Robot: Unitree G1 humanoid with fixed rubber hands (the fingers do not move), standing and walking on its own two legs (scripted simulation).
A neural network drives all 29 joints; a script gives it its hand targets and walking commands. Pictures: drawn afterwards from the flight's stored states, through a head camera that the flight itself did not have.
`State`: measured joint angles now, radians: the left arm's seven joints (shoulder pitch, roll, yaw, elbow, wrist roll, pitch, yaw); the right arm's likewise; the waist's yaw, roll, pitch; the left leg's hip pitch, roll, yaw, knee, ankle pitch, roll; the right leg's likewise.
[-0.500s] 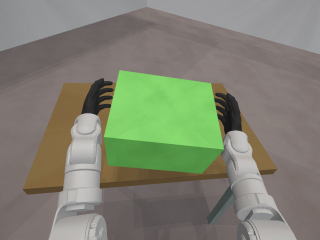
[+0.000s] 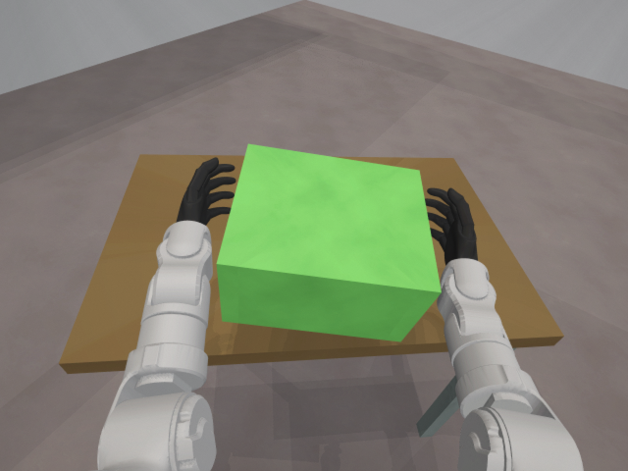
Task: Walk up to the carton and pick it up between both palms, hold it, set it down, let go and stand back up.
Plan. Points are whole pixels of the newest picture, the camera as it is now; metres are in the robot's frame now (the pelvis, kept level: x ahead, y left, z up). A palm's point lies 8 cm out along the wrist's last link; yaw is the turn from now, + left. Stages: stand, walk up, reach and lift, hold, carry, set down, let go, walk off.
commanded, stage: set down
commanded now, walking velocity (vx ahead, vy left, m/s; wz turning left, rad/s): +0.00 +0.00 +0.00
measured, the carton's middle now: (324, 242) +0.40 +0.00 +0.08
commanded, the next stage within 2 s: none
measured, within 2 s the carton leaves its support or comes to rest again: rests again in 1.74 s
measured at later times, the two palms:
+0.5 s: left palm (206, 225) +0.40 +0.17 +0.10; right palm (453, 245) +0.39 -0.18 +0.10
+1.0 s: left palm (217, 229) +0.43 +0.16 +0.07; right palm (446, 248) +0.42 -0.18 +0.07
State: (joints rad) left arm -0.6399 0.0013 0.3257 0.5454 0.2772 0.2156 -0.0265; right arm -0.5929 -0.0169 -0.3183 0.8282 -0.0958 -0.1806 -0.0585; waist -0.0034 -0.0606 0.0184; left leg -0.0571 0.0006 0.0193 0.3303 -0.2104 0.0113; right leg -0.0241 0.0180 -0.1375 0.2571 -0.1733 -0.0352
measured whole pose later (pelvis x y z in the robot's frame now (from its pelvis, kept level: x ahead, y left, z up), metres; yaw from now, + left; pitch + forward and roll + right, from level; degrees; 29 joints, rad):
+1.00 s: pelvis +0.01 +0.00 +0.00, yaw -2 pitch +10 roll +0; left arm -0.79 0.04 0.44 0.99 0.28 -0.13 0.01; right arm -0.74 0.01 -0.61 1.00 -0.37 -0.31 0.00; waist 0.02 -0.03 -0.07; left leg -0.30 0.01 0.05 0.33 -0.20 0.01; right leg -0.28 0.03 -0.11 0.27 -0.16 -0.04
